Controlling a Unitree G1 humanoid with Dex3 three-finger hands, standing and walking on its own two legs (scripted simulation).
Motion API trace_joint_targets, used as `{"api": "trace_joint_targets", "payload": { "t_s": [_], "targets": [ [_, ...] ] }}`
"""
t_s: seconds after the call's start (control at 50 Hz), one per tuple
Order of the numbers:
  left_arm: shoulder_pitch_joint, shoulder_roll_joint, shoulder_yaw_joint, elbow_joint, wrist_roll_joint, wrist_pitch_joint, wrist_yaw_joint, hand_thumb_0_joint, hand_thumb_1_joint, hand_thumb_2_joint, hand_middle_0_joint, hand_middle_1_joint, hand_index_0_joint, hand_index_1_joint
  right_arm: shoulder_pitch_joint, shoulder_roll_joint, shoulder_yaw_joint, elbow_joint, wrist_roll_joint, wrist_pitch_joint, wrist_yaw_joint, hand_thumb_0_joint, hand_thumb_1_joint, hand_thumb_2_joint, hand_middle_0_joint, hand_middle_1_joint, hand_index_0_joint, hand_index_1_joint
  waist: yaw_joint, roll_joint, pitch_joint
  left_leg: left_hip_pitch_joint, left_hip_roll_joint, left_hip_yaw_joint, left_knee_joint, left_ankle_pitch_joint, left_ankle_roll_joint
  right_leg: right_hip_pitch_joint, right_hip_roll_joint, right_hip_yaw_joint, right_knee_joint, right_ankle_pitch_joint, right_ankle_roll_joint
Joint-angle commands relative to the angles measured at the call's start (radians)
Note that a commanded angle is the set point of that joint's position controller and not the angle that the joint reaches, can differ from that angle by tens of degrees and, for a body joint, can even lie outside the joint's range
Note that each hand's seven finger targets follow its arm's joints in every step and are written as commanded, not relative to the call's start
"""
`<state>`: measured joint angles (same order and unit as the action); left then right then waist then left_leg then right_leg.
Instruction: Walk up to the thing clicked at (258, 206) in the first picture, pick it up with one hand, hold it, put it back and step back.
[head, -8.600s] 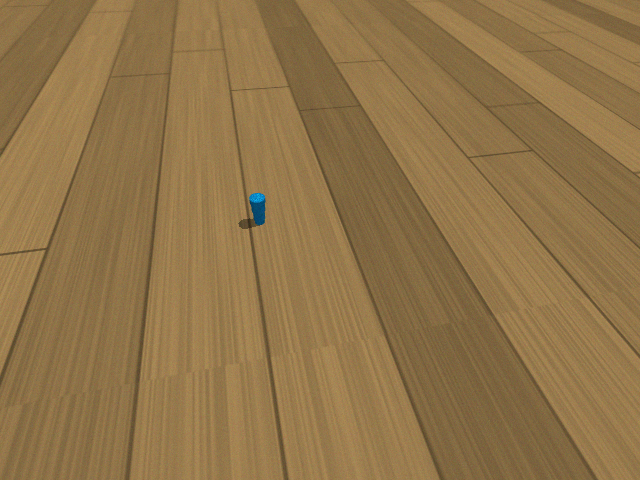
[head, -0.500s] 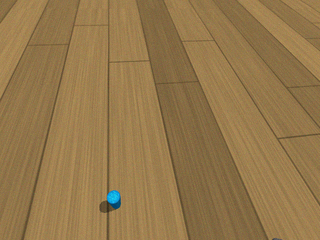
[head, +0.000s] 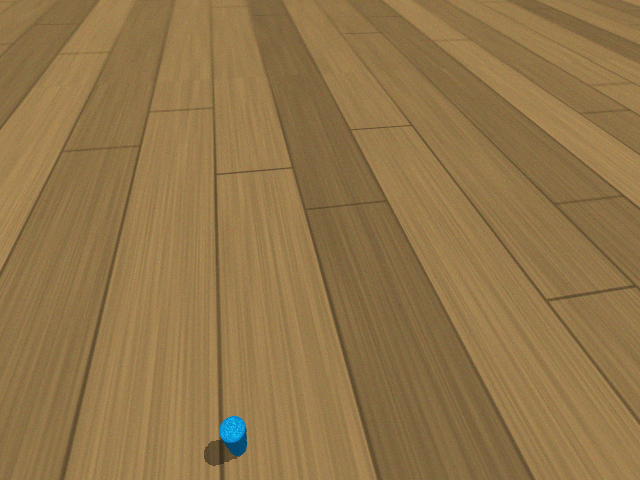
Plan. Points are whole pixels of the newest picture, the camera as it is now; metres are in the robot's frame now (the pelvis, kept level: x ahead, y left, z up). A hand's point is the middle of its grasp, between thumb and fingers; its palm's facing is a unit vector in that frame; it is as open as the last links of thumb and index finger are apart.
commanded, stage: walk up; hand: left
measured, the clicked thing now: (235, 438) +0.45 +0.21 -0.70
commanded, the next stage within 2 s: stand in 0.54 s
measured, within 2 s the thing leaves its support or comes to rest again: neither
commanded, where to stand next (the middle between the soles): +0.11 +0.00 m, yaw +0 degrees
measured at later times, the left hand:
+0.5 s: hand out of the picture +0.11 +0.25 -0.14, palm faces -0.02 -0.94 -0.34, open 7.4 cm
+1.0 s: hand out of the picture +0.07 +0.25 -0.15, palm faces -0.02 -0.94 -0.34, open 7.4 cm
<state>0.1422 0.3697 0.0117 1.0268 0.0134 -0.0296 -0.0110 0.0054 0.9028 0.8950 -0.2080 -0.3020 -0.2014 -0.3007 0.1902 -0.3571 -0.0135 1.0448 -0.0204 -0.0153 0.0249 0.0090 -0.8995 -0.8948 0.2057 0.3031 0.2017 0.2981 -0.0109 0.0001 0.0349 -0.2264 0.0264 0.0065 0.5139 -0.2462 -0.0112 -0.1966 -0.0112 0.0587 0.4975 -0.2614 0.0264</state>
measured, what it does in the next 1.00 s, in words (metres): stands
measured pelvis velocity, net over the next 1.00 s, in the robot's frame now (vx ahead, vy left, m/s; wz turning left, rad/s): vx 0.00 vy -0.01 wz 0.01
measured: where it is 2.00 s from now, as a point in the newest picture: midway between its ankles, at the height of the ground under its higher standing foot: outside the picture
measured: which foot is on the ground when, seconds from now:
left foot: down 0.00-1.00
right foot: down 0.00-1.00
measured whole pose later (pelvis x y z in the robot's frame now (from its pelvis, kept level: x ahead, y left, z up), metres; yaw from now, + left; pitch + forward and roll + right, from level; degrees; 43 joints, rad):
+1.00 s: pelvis +0.00 -0.01 +0.01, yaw +0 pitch -3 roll +0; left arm 0.10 0.36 0.00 1.15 0.01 -0.01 -0.01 0.00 0.90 0.89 -0.21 -0.30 -0.20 -0.30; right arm 0.08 -0.35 -0.01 1.16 -0.01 -0.01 0.01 0.01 -0.90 -0.90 0.20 0.30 0.20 0.30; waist -0.01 0.00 0.06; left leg -0.14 0.03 0.00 0.33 -0.14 -0.02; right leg -0.11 -0.01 0.05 0.33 -0.17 0.03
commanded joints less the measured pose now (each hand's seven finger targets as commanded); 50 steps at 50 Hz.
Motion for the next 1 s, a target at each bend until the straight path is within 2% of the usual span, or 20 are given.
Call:
{"api": "trace_joint_targets", "payload": {
  "t_s": [0.0, 0.08, 0.14, 0.22, 0.26, 0.32, 0.38, 0.5, 0.52, 0.6, 0.66, 0.7, 0.74, 0.8, 0.88, 0.92, 0.98],
  "targets": [
    [-0.055, 0.198, 0.039, -0.037, -0.008, -0.024, 0.013, 0.000, 0.900, 0.900, -0.200, -0.300, -0.200, -0.300, -0.094, -0.215, -0.046, -0.063, 0.004, -0.034, -0.015, 0.000, -0.900, -0.900, 0.200, 0.300, 0.200, 0.300, 0.017, 0.029, -0.032, -0.022, 0.098, -0.142, -0.188, -0.053, 0.056, 0.030, -0.060, 0.066, -0.111, 0.059, -0.069],
    [-0.070, 0.204, 0.035, -0.011, -0.013, -0.024, 0.017, 0.000, 0.900, 0.900, -0.200, -0.300, -0.200, -0.300, -0.089, -0.214, -0.043, -0.039, 0.010, -0.035, -0.020, 0.000, -0.900, -0.900, 0.200, 0.300, 0.200, 0.300, 0.011, 0.017, -0.093, 0.060, 0.091, -0.094, -0.146, 0.175, 0.050, 0.071, -0.082, 0.065, -0.113, 0.219, -0.060],
    [-0.078, 0.202, 0.031, 0.004, -0.017, -0.021, 0.020, 0.000, 0.900, 0.900, -0.200, -0.300, -0.200, -0.300, -0.092, -0.215, -0.045, -0.025, 0.013, -0.031, -0.023, 0.000, -0.900, -0.900, 0.200, 0.300, 0.200, 0.300, 0.009, 0.025, -0.112, 0.113, 0.094, -0.077, -0.137, 0.256, 0.050, 0.071, -0.088, 0.057, -0.114, 0.270, -0.056],
    [-0.089, 0.196, 0.027, 0.025, -0.017, -0.015, 0.022, 0.000, 0.900, 0.900, -0.200, -0.300, -0.200, -0.300, -0.109, -0.216, -0.049, -0.010, 0.014, -0.024, -0.025, 0.000, -0.900, -0.900, 0.200, 0.300, 0.200, 0.300, 0.007, 0.024, -0.103, 0.137, 0.097, -0.071, -0.148, 0.254, 0.052, 0.065, -0.089, 0.050, -0.128, 0.264, -0.054],
    [-0.105, 0.196, 0.024, 0.033, -0.015, -0.012, 0.022, 0.000, 0.900, 0.900, -0.200, -0.300, -0.200, -0.300, -0.122, -0.213, -0.049, -0.007, 0.014, -0.020, -0.025, 0.000, -0.900, -0.900, 0.200, 0.300, 0.200, 0.300, 0.004, 0.022, -0.070, 0.111, 0.094, -0.072, -0.165, 0.206, 0.049, 0.058, -0.087, 0.049, -0.142, 0.245, -0.050],
    [-0.096, 0.194, 0.024, 0.046, -0.014, -0.012, 0.023, 0.000, 0.900, 0.900, -0.200, -0.300, -0.200, -0.300, -0.136, -0.214, -0.049, 0.000, 0.014, -0.018, -0.025, 0.000, -0.900, -0.900, 0.200, 0.300, 0.200, 0.300, 0.009, 0.019, -0.069, 0.136, 0.097, -0.069, -0.175, 0.204, 0.050, 0.054, -0.089, 0.053, -0.154, 0.244, -0.048],
    [-0.117, 0.192, 0.024, 0.051, -0.012, -0.011, 0.022, 0.000, 0.900, 0.900, -0.200, -0.300, -0.200, -0.300, -0.137, -0.207, -0.048, 0.009, 0.013, -0.016, -0.024, 0.000, -0.900, -0.900, 0.200, 0.300, 0.200, 0.300, 0.002, 0.007, -0.046, 0.117, 0.093, -0.067, -0.196, 0.153, 0.043, 0.048, -0.089, 0.058, -0.169, 0.216, -0.044],
    [-0.115, 0.192, 0.027, 0.062, -0.006, -0.014, 0.023, 0.000, 0.900, 0.900, -0.200, -0.300, -0.200, -0.300, -0.154, -0.203, -0.050, 0.012, 0.012, -0.015, -0.022, 0.000, -0.900, -0.900, 0.200, 0.300, 0.200, 0.300, 0.002, -0.011, -0.055, 0.143, 0.089, -0.059, -0.195, 0.147, 0.041, 0.042, -0.090, 0.060, -0.189, 0.207, -0.045],
    [-0.116, 0.202, 0.025, 0.059, -0.006, -0.013, 0.023, 0.000, 0.900, 0.900, -0.200, -0.300, -0.200, -0.300, -0.170, -0.203, -0.043, 0.010, 0.015, -0.017, -0.025, 0.000, -0.900, -0.900, 0.200, 0.300, 0.200, 0.300, 0.001, -0.024, -0.041, 0.154, 0.109, -0.086, -0.204, 0.250, 0.031, 0.035, -0.099, 0.062, -0.185, 0.277, -0.037],
    [-0.101, 0.194, 0.026, 0.060, -0.008, -0.011, 0.023, 0.000, 0.900, 0.900, -0.200, -0.300, -0.200, -0.300, -0.172, -0.206, -0.042, 0.019, 0.017, -0.020, -0.027, 0.000, -0.900, -0.900, 0.200, 0.300, 0.200, 0.300, 0.004, -0.011, -0.092, 0.185, 0.111, -0.076, -0.195, 0.322, 0.028, 0.080, -0.103, 0.053, -0.185, 0.338, -0.031],
    [-0.099, 0.190, 0.026, 0.061, -0.009, -0.008, 0.022, 0.000, 0.900, 0.900, -0.200, -0.300, -0.200, -0.300, -0.173, -0.207, -0.039, 0.024, 0.016, -0.020, -0.028, 0.000, -0.900, -0.900, 0.200, 0.300, 0.200, 0.300, 0.006, 0.013, -0.110, 0.179, 0.112, -0.073, -0.202, 0.309, 0.026, 0.105, -0.105, 0.052, -0.190, 0.327, -0.031],
    [-0.101, 0.195, 0.027, 0.060, -0.010, -0.004, 0.022, 0.000, 0.900, 0.900, -0.200, -0.300, -0.200, -0.300, -0.182, -0.205, -0.039, 0.027, 0.015, -0.018, -0.028, 0.000, -0.900, -0.900, 0.200, 0.300, 0.200, 0.300, 0.009, 0.011, -0.098, 0.169, 0.106, -0.073, -0.218, 0.248, 0.020, 0.091, -0.101, 0.054, -0.201, 0.263, -0.035],
    [-0.102, 0.199, 0.026, 0.062, -0.007, -0.003, 0.021, 0.000, 0.900, 0.900, -0.200, -0.300, -0.200, -0.300, -0.178, -0.202, -0.036, 0.032, 0.016, -0.017, -0.028, 0.000, -0.900, -0.900, 0.200, 0.300, 0.200, 0.300, 0.007, 0.004, -0.092, 0.153, 0.109, -0.075, -0.223, 0.236, 0.024, 0.103, -0.103, 0.055, -0.203, 0.259, -0.036],
    [-0.104, 0.202, 0.027, 0.064, -0.007, -0.001, 0.020, 0.000, 0.900, 0.900, -0.200, -0.300, -0.200, -0.300, -0.172, -0.199, -0.033, 0.038, 0.013, -0.015, -0.027, 0.000, -0.900, -0.900, 0.200, 0.300, 0.200, 0.300, 0.006, 0.010, -0.061, 0.124, 0.106, -0.083, -0.245, 0.150, 0.021, 0.084, -0.102, 0.056, -0.214, 0.178, -0.037],
    [-0.090, 0.202, 0.028, 0.067, -0.005, 0.000, 0.017, 0.000, 0.900, 0.900, -0.200, -0.300, -0.200, -0.300, -0.171, -0.208, -0.037, 0.044, 0.014, -0.013, -0.025, 0.000, -0.900, -0.900, 0.200, 0.300, 0.200, 0.300, 0.009, 0.003, -0.051, 0.132, 0.104, -0.090, -0.250, 0.102, 0.022, 0.051, -0.100, 0.059, -0.231, 0.133, -0.040],
    [-0.089, 0.202, 0.027, 0.068, -0.006, 0.001, 0.016, 0.000, 0.900, 0.900, -0.200, -0.300, -0.200, -0.300, -0.161, -0.206, -0.037, 0.048, 0.011, -0.011, -0.023, 0.000, -0.900, -0.900, 0.200, 0.300, 0.200, 0.300, 0.004, 0.013, -0.021, 0.102, 0.097, -0.095, -0.265, 0.022, 0.019, 0.033, -0.095, 0.060, -0.240, 0.069, -0.040],
    [-0.075, 0.199, 0.029, 0.067, -0.003, 0.002, 0.014, 0.000, 0.900, 0.900, -0.200, -0.300, -0.200, -0.300, -0.161, -0.215, -0.040, 0.046, 0.011, -0.011, -0.020, 0.000, -0.900, -0.900, 0.200, 0.300, 0.200, 0.300, 0.010, 0.020, -0.012, 0.072, 0.104, -0.111, -0.280, -0.035, 0.025, 0.038, -0.092, 0.058, -0.235, 0.048, -0.042]
  ]
}}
